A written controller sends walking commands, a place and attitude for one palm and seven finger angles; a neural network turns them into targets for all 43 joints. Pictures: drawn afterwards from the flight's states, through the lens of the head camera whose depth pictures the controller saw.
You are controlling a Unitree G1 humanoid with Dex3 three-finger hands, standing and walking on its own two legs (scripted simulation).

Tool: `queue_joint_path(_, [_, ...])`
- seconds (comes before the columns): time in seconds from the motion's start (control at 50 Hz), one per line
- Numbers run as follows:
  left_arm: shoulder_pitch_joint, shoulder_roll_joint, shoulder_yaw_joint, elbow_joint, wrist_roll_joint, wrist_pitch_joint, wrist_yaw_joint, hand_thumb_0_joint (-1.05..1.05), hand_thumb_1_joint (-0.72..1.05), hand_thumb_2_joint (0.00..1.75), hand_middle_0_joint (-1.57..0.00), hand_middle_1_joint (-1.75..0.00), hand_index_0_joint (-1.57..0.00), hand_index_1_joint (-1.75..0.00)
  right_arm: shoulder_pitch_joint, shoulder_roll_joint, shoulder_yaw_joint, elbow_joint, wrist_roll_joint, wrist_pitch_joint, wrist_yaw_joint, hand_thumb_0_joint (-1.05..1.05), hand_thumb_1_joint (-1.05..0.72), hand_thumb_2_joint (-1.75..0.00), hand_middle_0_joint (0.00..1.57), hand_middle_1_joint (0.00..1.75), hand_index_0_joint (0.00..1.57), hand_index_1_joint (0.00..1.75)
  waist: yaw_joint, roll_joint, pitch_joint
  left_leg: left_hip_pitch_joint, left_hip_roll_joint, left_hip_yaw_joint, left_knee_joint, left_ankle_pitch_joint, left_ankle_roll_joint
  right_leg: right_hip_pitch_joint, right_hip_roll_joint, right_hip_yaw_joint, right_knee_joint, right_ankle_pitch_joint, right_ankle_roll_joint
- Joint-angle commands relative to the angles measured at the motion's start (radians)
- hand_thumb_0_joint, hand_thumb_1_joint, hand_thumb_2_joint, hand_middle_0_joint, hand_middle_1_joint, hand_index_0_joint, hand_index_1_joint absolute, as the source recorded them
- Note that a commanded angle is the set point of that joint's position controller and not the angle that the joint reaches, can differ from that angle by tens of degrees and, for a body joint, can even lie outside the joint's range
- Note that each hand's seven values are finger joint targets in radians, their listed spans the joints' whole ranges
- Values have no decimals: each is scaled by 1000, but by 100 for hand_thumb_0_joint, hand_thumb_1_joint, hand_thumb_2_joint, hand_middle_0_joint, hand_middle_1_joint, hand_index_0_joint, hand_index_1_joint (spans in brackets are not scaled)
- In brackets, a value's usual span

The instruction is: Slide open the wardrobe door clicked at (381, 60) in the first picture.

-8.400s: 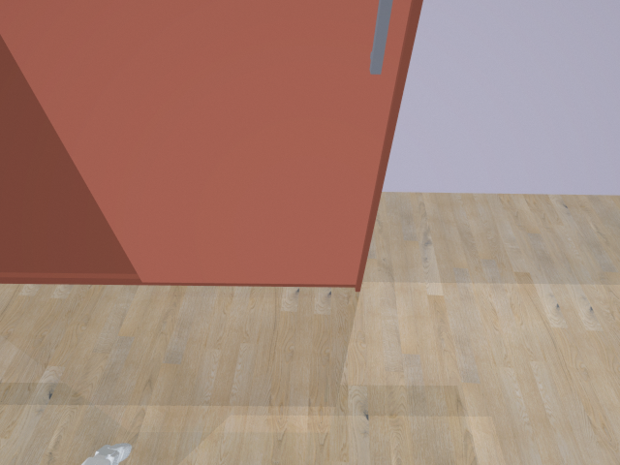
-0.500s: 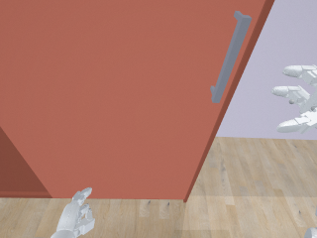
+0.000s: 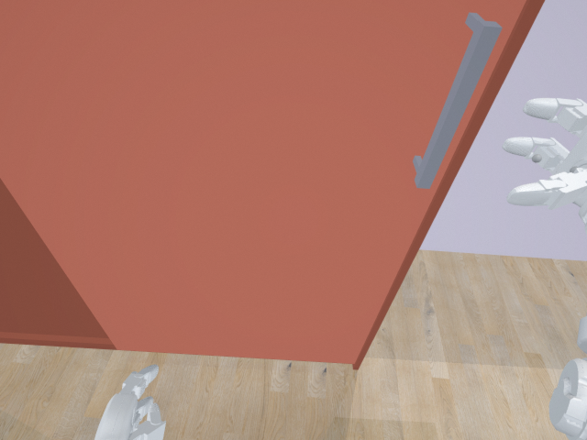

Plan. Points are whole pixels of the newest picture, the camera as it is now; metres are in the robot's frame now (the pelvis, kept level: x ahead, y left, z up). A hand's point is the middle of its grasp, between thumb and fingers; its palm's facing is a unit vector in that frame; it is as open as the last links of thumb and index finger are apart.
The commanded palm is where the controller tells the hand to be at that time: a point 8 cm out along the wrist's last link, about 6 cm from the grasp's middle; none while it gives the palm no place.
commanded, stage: move the hooked fingers beside the handle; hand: right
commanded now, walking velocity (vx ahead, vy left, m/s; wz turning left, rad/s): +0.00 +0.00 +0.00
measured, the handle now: (445, 110) +0.50 -0.16 +0.24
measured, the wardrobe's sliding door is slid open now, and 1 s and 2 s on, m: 0.00 0.00 0.00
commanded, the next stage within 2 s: feel for the door with the fingertips in 1.26 s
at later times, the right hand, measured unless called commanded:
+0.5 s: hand (508, 136) +0.45 -0.23 +0.24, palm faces +0.03 +1.00 -0.01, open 14.0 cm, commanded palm +0.43 -0.28 +0.24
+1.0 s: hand (508, 136) +0.45 -0.23 +0.24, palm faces +0.01 +1.00 -0.01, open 14.0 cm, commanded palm +0.42 -0.28 +0.24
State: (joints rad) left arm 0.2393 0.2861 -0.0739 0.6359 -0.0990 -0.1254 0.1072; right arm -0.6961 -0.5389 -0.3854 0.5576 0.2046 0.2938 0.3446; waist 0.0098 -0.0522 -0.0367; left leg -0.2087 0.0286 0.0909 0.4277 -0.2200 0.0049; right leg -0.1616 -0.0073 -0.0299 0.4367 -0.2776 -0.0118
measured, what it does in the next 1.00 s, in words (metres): stands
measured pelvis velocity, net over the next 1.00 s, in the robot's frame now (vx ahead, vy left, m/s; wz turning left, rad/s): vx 0.01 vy -0.02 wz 0.02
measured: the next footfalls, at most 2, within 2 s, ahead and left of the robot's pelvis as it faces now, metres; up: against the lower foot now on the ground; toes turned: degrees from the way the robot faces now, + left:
none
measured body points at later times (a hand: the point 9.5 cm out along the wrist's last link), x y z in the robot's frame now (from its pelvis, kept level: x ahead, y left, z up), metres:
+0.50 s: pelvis +0.00 -0.01 +0.00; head +0.01 +0.01 +0.45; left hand +0.10 +0.26 -0.11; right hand +0.44 -0.29 +0.25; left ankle +0.00 +0.12 -0.74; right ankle -0.03 -0.11 -0.74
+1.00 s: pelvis +0.01 -0.02 +0.00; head +0.02 -0.01 +0.45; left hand +0.11 +0.25 -0.11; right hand +0.45 -0.29 +0.24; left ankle +0.00 +0.12 -0.74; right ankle -0.03 -0.11 -0.74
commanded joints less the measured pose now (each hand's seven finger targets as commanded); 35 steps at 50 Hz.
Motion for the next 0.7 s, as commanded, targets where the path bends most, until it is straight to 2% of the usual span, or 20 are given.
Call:
queue_joint_path(0.0, [-70,130,58,-146,1,-55,4,0,90,90,-20,-30,-20,-30,-500,-300,-55,-165,19,-105,10,0,50,-30,30,120,30,120,3,-2,-277,105,2,-45,-28,304,28,72,-1,45,-37,307,-21])
queue_joint_path(0.02, [-66,132,58,-144,1,-55,5,0,90,90,-20,-30,-20,-30,-505,-282,-36,-143,21,-104,14,0,50,-30,30,120,30,120,6,-4,-265,95,2,-45,-29,298,29,63,0,46,-39,298,-21])
queue_joint_path(0.04, [-53,136,62,-136,1,-55,5,0,90,90,-20,-30,-20,-30,-491,-308,-65,-109,22,-103,13,0,50,-30,30,120,30,120,4,16,-264,93,1,-45,-31,294,28,58,-1,46,-37,294,-22])
queue_joint_path(0.06, [-47,141,64,-137,3,-54,5,0,90,90,-20,-30,-20,-30,-504,-319,-67,-119,17,-107,12,0,50,-30,30,120,30,120,4,2,-277,102,3,-44,-25,307,29,58,-2,45,-39,309,-20])
queue_joint_path(0.16, [-26,140,70,-129,5,-56,0,0,90,90,-20,-30,-20,-30,-567,-277,-26,-118,13,-135,1,0,50,-30,30,120,30,120,16,-15,-287,88,0,-43,-24,312,30,74,-5,46,-37,325,-19])
queue_joint_path(0.18, [-16,143,75,-126,9,-54,-2,0,90,90,-20,-30,-20,-30,-547,-288,-38,-109,15,-142,-3,0,50,-30,30,120,30,120,12,23,-296,105,-1,-43,-24,329,30,71,-8,46,-32,343,-22])
queue_joint_path(0.2, [-11,147,75,-124,8,-52,-2,0,90,90,-20,-30,-20,-30,-548,-325,-73,-104,10,-145,-6,0,50,-30,30,120,30,120,6,23,-312,114,-3,-46,-22,338,29,70,-7,44,-34,348,-23])
queue_joint_path(0.22, [-12,142,72,-122,7,-50,-2,0,90,90,-20,-30,-20,-30,-573,-299,-45,-94,9,-145,-6,0,50,-30,30,120,30,120,14,-6,-300,101,-2,-48,-23,325,29,67,-5,40,-37,332,-21])
queue_joint_path(0.26, [3,144,74,-108,7,-52,0,0,90,90,-20,-30,-20,-30,-603,-278,-25,-38,3,-145,-14,0,50,-30,30,120,30,120,27,11,-265,70,-4,-44,-28,300,28,57,-8,44,-39,309,-20])
queue_joint_path(0.28, [12,148,77,-104,9,-47,-1,0,90,90,-20,-30,-20,-30,-580,-300,-40,-17,-1,-148,-20,0,50,-30,30,120,30,120,18,19,-259,76,-2,-45,-33,289,29,44,-10,41,-39,303,-22])
queue_joint_path(0.3, [16,150,76,-101,9,-46,0,0,90,90,-20,-30,-20,-30,-615,-296,-30,-9,-5,-152,-21,0,50,-30,30,120,30,120,29,21,-267,74,-4,-47,-32,291,28,46,-9,39,-42,297,-23])
queue_joint_path(0.34, [27,151,77,-97,11,-45,2,0,90,90,-20,-30,-20,-30,-631,-333,-57,23,-16,-165,-28,0,50,-30,30,120,30,120,23,12,-278,80,-2,-50,-28,293,30,37,-9,43,-42,299,-22])
queue_joint_path(0.36, [34,150,76,-93,12,-44,3,0,90,90,-20,-30,-20,-30,-672,-318,-33,19,-21,-176,-27,0,50,-30,30,120,30,120,36,3,-286,79,-2,-51,-28,302,29,46,-9,40,-40,305,-21])
queue_joint_path(0.44, [61,152,78,-82,15,-43,5,0,90,90,-20,-30,-20,-30,-716,-318,-29,92,-25,-207,-23,0,50,-30,30,120,30,120,44,15,-291,72,-4,-53,-28,306,28,43,-12,40,-36,305,-23])
queue_joint_path(0.46, [67,154,78,-80,17,-45,6,0,90,90,-20,-30,-20,-30,-734,-321,-25,82,-29,-217,-22,0,50,-30,30,120,30,120,45,-10,-312,76,-4,-53,-22,321,31,57,-12,44,-34,328,-20])
queue_joint_path(0.5, [68,150,78,-87,18,-45,1,0,90,90,-20,-30,-20,-30,-715,-309,-19,62,-29,-231,-19,0,50,-30,30,120,30,120,39,-37,-329,86,-5,-54,-20,345,32,76,-12,42,-31,365,-19])
queue_joint_path(0.54, [74,153,81,-86,19,-44,-3,0,90,90,-20,-30,-20,-30,-657,-317,-46,93,-21,-227,-15,0,50,-30,30,120,30,120,27,4,-329,95,-6,-49,-15,360,32,63,-15,47,-31,382,-16])
queue_joint_path(0.58, [77,155,85,-88,19,-35,-5,0,90,90,-20,-30,-20,-30,-618,-286,-26,111,-12,-217,-8,0,50,-30,30,120,30,120,25,31,-307,101,-5,-45,-17,369,31,48,-19,37,-33,388,-19])
queue_joint_path(0.6, [76,158,85,-92,16,-32,-8,0,90,90,-20,-30,-20,-30,-586,-320,-62,122,-15,-209,-8,0,50,-30,30,120,30,120,14,42,-299,98,-9,-47,-17,362,29,36,-17,35,-36,373,-20])
queue_joint_path(0.68, [79,160,89,-96,16,-23,-6,0,90,90,-20,-30,-20,-30,-633,-324,-38,80,-25,-208,-12,0,50,-30,30,120,30,120,30,33,-284,90,-4,-48,-23,340,28,25,-18,32,-37,347,-22])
